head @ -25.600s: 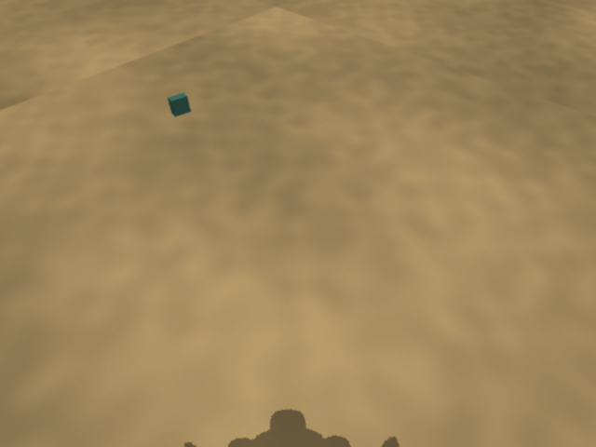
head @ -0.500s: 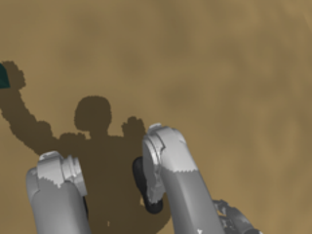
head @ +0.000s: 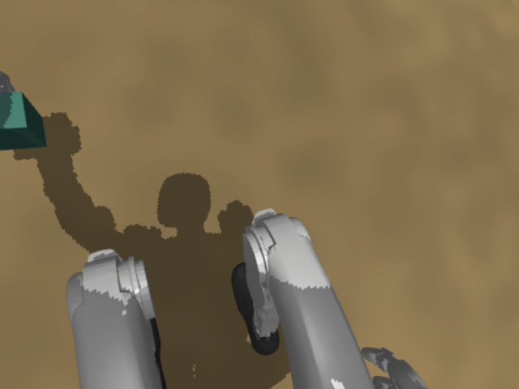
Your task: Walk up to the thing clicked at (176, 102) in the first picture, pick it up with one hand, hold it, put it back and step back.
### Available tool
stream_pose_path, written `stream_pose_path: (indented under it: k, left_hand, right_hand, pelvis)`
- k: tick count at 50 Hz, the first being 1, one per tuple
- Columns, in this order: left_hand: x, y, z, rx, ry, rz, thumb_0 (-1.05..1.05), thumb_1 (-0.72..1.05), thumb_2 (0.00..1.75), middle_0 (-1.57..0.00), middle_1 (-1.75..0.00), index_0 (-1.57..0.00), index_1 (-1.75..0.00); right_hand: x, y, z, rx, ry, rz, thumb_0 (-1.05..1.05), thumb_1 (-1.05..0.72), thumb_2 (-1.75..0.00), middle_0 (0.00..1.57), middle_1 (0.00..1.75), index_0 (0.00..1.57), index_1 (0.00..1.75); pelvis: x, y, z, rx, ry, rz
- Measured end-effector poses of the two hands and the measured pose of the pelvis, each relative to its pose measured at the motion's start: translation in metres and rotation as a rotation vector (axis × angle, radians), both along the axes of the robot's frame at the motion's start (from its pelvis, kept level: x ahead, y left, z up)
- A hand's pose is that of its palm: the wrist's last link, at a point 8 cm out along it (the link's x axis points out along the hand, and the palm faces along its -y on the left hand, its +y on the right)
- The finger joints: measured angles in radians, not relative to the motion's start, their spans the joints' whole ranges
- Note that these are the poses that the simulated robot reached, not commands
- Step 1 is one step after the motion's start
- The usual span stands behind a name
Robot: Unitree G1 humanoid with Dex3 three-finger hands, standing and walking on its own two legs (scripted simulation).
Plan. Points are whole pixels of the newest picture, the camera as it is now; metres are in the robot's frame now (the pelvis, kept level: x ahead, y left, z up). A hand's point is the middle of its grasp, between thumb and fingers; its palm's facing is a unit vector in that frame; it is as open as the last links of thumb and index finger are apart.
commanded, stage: lift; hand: left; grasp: from above
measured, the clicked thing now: out of the picture +0.53 +0.28 -0.17
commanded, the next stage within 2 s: hold in 1.50 s
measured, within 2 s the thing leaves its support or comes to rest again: neither
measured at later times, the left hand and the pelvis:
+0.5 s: hand out of the picture +0.44 +0.30 +0.00, palm faces -0.46 -0.06 -0.88, open 8.6 cm; pelvis +0.01 +0.00 +0.10, yaw +4 degrees
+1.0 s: hand out of the picture +0.36 +0.27 +0.20, palm faces -0.46 -0.10 -0.88, open 8.6 cm; pelvis +0.03 +0.00 +0.27, yaw +6 degrees
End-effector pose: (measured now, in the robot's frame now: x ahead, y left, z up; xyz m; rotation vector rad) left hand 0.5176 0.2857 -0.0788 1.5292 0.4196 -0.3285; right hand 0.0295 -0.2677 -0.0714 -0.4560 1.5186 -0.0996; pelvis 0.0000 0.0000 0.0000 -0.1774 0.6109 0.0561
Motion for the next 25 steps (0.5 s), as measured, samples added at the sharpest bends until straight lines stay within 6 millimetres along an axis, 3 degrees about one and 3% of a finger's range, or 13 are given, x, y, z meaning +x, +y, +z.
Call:
stream_pose_path:
  k: [10, 25]
  left_hand:
    - [-0.025, 0.005, 0.036, -0.041, 0.054, 0.013, -0.01, 0.14, 0.66, -0.71, -0.61, -0.73, -0.57]
    - [-0.072, 0.017, 0.136, -0.041, 0.004, 0.013, -0.01, 0.14, 0.65, -0.71, -0.62, -0.73, -0.58]
  right_hand:
    - [0.011, 0.004, 0.015, 0.014, -0.036, -0.040, 0.00, -0.94, -0.91, 0.20, 0.30, 0.20, 0.30]
    - [0.080, 0.012, 0.067, 0.050, -0.224, -0.014, 0.00, -0.93, -0.91, 0.20, 0.30, 0.20, 0.30]
  pelvis:
    - [0.000, 0.002, 0.027, 0.019, 0.019, 0.011]
    - [0.005, 0.004, 0.097, 0.053, -0.008, 0.030]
